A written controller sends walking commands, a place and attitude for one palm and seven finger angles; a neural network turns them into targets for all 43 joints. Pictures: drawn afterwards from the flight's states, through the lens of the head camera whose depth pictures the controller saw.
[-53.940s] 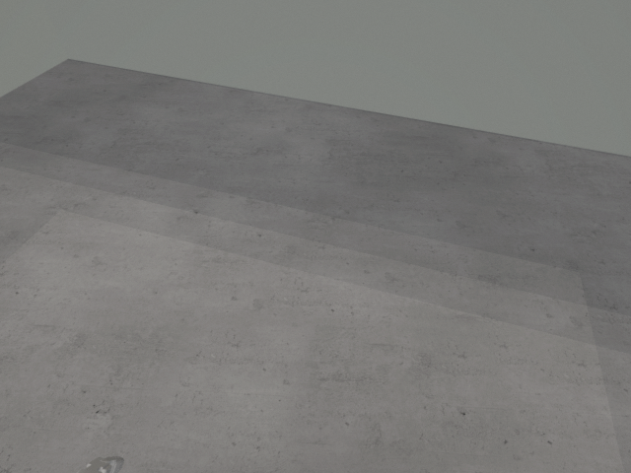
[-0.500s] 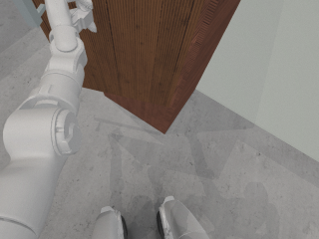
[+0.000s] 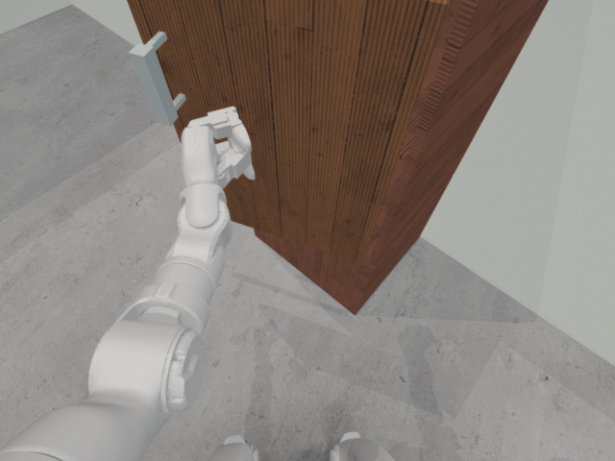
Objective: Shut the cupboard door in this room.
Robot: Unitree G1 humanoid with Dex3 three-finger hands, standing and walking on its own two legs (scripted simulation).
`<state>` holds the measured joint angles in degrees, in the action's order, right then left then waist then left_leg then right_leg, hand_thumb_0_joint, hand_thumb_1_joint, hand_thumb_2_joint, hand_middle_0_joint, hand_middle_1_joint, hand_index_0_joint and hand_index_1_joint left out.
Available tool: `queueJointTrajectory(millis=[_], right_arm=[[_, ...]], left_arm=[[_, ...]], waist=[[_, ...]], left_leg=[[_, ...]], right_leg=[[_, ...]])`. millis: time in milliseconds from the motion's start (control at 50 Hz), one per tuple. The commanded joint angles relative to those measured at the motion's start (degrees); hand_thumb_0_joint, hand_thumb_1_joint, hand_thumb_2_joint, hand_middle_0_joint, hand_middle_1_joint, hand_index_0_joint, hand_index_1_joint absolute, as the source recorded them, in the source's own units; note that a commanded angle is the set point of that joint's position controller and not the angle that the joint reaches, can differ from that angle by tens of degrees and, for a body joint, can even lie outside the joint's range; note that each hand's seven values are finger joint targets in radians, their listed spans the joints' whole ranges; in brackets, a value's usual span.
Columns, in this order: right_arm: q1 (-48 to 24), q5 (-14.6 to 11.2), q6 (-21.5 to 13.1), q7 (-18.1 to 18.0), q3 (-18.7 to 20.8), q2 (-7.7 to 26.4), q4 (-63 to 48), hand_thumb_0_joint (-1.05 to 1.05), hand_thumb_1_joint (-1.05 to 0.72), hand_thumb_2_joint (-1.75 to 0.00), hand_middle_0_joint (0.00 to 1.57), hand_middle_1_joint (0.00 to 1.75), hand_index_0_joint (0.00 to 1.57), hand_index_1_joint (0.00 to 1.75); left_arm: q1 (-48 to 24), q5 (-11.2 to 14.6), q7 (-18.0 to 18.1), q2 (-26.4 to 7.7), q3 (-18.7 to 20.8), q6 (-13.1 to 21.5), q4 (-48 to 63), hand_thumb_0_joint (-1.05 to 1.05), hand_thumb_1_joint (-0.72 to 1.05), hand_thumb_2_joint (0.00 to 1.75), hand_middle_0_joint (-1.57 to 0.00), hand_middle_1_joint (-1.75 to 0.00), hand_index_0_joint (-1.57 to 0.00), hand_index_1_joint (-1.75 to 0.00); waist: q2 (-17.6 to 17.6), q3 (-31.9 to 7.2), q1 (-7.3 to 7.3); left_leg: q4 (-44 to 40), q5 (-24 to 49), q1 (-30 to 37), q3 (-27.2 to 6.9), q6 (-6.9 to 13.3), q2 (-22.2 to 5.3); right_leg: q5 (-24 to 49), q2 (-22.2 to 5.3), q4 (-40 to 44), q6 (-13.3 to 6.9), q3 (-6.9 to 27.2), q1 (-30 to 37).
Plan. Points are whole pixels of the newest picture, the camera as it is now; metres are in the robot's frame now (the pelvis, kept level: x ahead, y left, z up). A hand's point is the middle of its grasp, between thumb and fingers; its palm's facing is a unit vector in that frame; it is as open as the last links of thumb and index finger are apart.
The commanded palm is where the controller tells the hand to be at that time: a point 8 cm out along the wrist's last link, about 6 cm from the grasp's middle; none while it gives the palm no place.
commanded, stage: pull the fist back off the door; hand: left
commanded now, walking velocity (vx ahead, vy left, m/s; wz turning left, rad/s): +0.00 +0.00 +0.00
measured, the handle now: (163, 79) +0.66 +0.17 +0.09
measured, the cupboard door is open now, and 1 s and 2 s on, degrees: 21 21 21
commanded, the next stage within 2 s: draw the hand back to the body in 0.08 s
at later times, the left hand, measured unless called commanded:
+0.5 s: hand (192, 181) +0.43 +0.10 +0.12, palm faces +0.09 -1.00 -0.02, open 3.1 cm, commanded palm +0.38 +0.15 +0.13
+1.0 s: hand (42, 285) +0.29 +0.20 +0.17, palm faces +0.17 -0.96 -0.23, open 3.4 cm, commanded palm +0.24 +0.25 +0.19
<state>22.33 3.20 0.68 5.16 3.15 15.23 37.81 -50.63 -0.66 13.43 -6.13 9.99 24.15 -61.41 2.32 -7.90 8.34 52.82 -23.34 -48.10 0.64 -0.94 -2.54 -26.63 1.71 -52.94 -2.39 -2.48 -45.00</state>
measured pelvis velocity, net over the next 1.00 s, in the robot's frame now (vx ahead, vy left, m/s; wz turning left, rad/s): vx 0.00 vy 0.02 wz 0.01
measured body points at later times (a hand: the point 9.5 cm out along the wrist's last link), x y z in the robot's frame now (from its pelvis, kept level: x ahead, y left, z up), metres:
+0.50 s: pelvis +0.00 +0.00 +0.02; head +0.04 -0.02 +0.47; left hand +0.42 +0.16 +0.12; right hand +0.01 -0.25 -0.11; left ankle +0.01 +0.13 -0.68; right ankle -0.02 -0.09 -0.68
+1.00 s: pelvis +0.00 +0.02 +0.06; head -0.01 +0.01 +0.51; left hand +0.27 +0.25 +0.18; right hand +0.22 -0.19 -0.01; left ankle +0.01 +0.13 -0.68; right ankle -0.02 -0.09 -0.68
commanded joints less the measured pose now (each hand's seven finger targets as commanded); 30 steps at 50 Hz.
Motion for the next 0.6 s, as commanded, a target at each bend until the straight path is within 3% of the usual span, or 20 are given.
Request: queueJointTrajectory(millis=[0,40,60,120,140,180,220,240,320,340,380,440,460,520,540,560,580], right_arm=[[7.5,-0.4,-0.7,-0.8,2.1,6.3,-2.5,0.0,-0.9,-0.9,0.2,0.3,0.2,0.3],[7.2,-0.5,-0.5,-1.3,1.9,6.4,-2.2,0.0,-0.9,-0.9,0.2,0.3,0.2,0.3],[6.5,-0.7,-0.5,-1.5,1.8,6.4,-2.1,0.0,-0.9,-0.9,0.2,0.3,0.2,0.3],[5.6,-0.7,-0.7,-2.1,1.3,6.5,-1.9,0.0,-0.9,-0.9,0.2,0.3,0.2,0.3],[5.7,-0.5,-0.9,-2.3,1.1,6.7,-2.1,0.0,-0.9,-0.9,0.2,0.3,0.2,0.3],[5.1,-0.4,-1.3,-2.3,0.9,6.3,-2.2,0.0,-0.9,-0.9,0.2,0.3,0.2,0.3],[5.0,-0.5,-1.3,-1.9,1.0,6.4,-3.7,0.0,-0.9,-0.9,0.2,0.3,0.2,0.3],[5.2,-0.7,-1.1,-1.9,1.0,6.5,-4.4,0.0,-0.9,-0.9,0.2,0.3,0.2,0.3],[3.9,-2.4,0.0,-2.4,1.0,6.5,-7.4,0.0,-0.9,-0.9,0.2,0.3,0.2,0.3],[3.5,-2.8,0.0,-2.7,1.0,6.6,-8.0,0.0,-0.9,-0.9,0.2,0.3,0.2,0.3],[1.9,-3.6,-0.3,-3.3,1.0,6.3,-8.7,0.0,-0.9,-0.9,0.2,0.3,0.2,0.3],[0.0,-4.4,-1.4,-4.3,0.9,6.1,-8.7,0.0,-0.9,-0.9,0.2,0.3,0.2,0.3],[-1.0,-4.7,-1.9,-4.5,0.8,5.8,-8.5,0.0,-0.9,-0.9,0.2,0.3,0.2,0.3],[-3.0,-5.1,-2.9,-5.0,0.6,5.8,-8.3,0.0,-0.9,-0.9,0.2,0.3,0.2,0.3],[-3.9,-5.4,-3.0,-5.3,0.5,5.9,-8.6,0.0,-0.9,-0.9,0.2,0.3,0.2,0.3],[-5.1,-5.6,-3.3,-5.5,0.0,5.5,-8.9,0.0,-0.9,-0.9,0.2,0.3,0.2,0.3],[-6.0,-5.8,-3.5,-5.6,-0.1,5.5,-9.1,0.0,-0.9,-0.9,0.2,0.3,0.2,0.3]], left_arm=[[-27.0,-0.4,0.4,-5.6,-2.3,4.7,14.7,0.0,0.9,0.9,-1.3,-1.5,-1.3,-1.5],[-28.3,-0.2,0.8,-6.4,-1.6,3.9,12.5,0.0,0.9,0.9,-1.3,-1.5,-1.3,-1.5],[-30.4,-0.2,0.9,-6.4,-2.0,3.6,11.8,0.0,0.9,0.9,-1.3,-1.5,-1.3,-1.5],[-33.0,0.6,1.2,-8.8,0.1,2.8,8.4,0.0,0.9,0.9,-1.3,-1.5,-1.3,-1.5],[-33.9,0.9,1.2,-10.8,2.0,3.3,9.2,0.0,0.9,0.9,-1.3,-1.5,-1.3,-1.5],[-32.4,0.7,0.5,-9.8,1.1,4.1,7.8,0.0,0.9,0.9,-1.3,-1.5,-1.3,-1.5],[-25.3,0.6,-0.8,-11.5,3.1,4.8,9.8,0.0,0.9,0.9,-1.3,-1.5,-1.3,-1.5],[-20.7,0.9,-1.5,-12.1,4.2,4.6,9.8,0.0,0.9,0.9,-1.3,-1.5,-1.3,-1.5],[-11.8,3.1,-4.8,-12.2,3.5,1.1,17.5,0.0,0.9,0.9,-1.3,-1.5,-1.3,-1.5],[-10.1,4.1,-5.4,-12.4,3.7,0.5,20.9,0.0,0.9,0.9,-1.3,-1.5,-1.3,-1.5],[-8.5,6.1,-6.4,-11.3,2.5,-0.3,28.6,0.0,0.9,0.9,-1.3,-1.5,-1.3,-1.5],[-4.8,7.2,-7.8,-10.4,0.0,-1.0,37.1,0.0,0.9,0.9,-1.3,-1.5,-1.3,-1.5],[-3.7,7.4,-8.3,-9.4,-1.3,-1.3,39.2,0.0,0.9,0.9,-1.3,-1.5,-1.3,-1.5],[1.9,7.9,-9.8,-9.8,-1.9,-3.5,42.7,0.0,0.9,0.9,-1.3,-1.5,-1.3,-1.5],[4.6,8.0,-10.3,-11.0,-1.3,-4.4,44.4,0.0,0.9,0.9,-1.3,-1.5,-1.3,-1.5],[6.8,8.7,-10.8,-9.5,-2.2,-5.5,44.8,0.0,0.9,0.9,-1.3,-1.5,-1.3,-1.5],[8.8,9.2,-11.1,-10.2,-1.5,-6.6,45.5,0.0,0.9,0.9,-1.3,-1.5,-1.3,-1.5]], waist=[[-1.4,-24.0,2.0],[-3.9,-21.7,2.47],[-4.3,-21.4,3.37],[-6.3,-19.7,3.72],[-5.0,-21.6,3.04],[-3.8,-22.9,2.89],[-2.1,-26.4,-0.35],[-2.9,-26.9,-1.52],[-6.7,-23.8,-3.16],[-6.1,-24.1,-3.84],[-6.6,-22.5,-3.87],[-6.1,-19.2,-3.76],[-3.5,-17.8,-3.65],[-2.7,-15.2,-4.43],[-0.6,-15.1,-5.49],[-1.1,-13.4,-5.56],[-1.7,-12.0,-6.06]], left_leg=[[-2.1,19.8,19.6,0.3,2.4,3.1],[-2.4,17.4,17.8,0.3,2.6,3.3],[-2.5,15.9,17.4,0.2,2.7,3.2],[-2.9,11.6,14.2,0.1,2.9,3.6],[-2.9,12.3,14.6,0.1,2.9,3.8],[-2.4,13.5,14.8,0.0,2.8,3.7],[-3.1,16.1,16.8,0.5,2.5,3.7],[-3.6,17.5,17.6,0.6,2.5,3.7],[-7.2,16.0,17.2,2.0,2.8,3.6],[-8.1,16.4,18.6,2.0,2.8,3.6],[-9.5,16.4,21.0,2.2,3.0,3.4],[-11.4,16.3,24.6,2.2,3.2,3.1],[-12.1,15.4,25.9,2.1,3.2,3.0],[-13.8,14.0,28.2,1.8,3.1,2.9],[-14.3,14.0,29.2,1.9,3.1,3.0],[-15.1,13.6,29.3,1.8,3.1,3.0],[-15.7,13.3,29.4,1.7,3.0,2.9]], right_leg=[[30.8,0.2,6.7,2.5,1.8,10.1],[29.2,0.2,7.5,2.7,2.2,10.2],[27.9,0.0,7.8,2.9,2.3,9.5],[24.3,-0.3,9.0,3.2,3.2,10.0],[25.2,-0.3,8.4,3.1,3.4,11.0],[26.1,-0.5,7.6,3.0,3.2,10.5],[28.1,-0.3,6.9,2.5,2.8,13.4],[29.4,0.0,6.9,2.3,2.7,14.9],[30.6,0.2,10.6,2.6,2.9,21.3],[30.8,0.3,11.3,2.5,3.0,22.8],[31.1,0.4,13.1,2.7,2.8,24.2],[29.7,0.5,15.2,2.8,2.4,24.4],[28.2,0.5,15.9,2.8,2.3,23.1],[24.4,0.4,17.5,2.6,1.8,22.9],[23.5,0.4,17.9,2.3,1.9,23.5],[22.8,0.2,18.5,2.3,1.5,23.4],[22.0,0.2,19.0,2.2,1.5,23.6]])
